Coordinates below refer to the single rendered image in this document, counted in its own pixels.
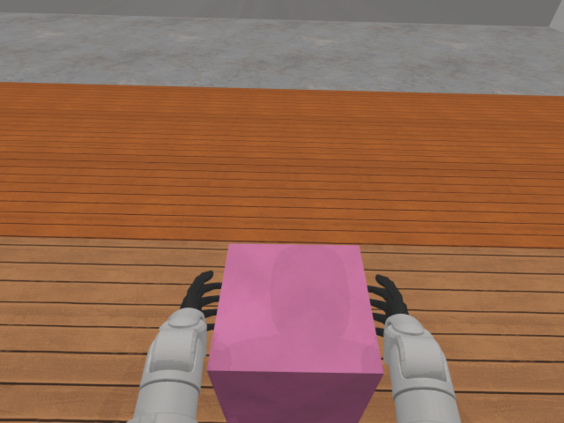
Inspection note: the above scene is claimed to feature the robot left hand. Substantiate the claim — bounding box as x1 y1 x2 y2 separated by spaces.
180 271 222 331

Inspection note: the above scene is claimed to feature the left robot forearm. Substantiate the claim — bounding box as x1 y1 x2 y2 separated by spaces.
126 308 207 423

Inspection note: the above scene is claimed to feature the robot right hand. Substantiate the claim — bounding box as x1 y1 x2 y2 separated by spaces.
367 274 409 337

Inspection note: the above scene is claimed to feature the carton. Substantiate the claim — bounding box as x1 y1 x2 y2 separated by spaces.
207 243 384 423

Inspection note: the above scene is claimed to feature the right robot forearm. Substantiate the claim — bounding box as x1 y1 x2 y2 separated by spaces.
383 314 461 423

